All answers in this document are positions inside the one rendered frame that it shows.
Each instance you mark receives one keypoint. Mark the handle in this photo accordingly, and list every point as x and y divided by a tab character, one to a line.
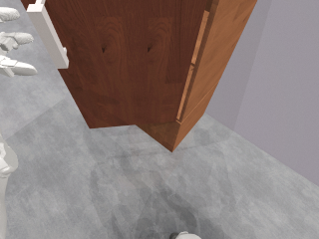
45	29

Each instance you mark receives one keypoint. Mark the robot left upper arm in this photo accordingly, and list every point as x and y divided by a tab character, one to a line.
8	164

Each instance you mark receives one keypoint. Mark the robot left hand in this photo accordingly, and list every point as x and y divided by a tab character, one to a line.
10	67

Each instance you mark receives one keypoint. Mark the cupboard door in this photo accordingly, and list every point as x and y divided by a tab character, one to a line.
128	59

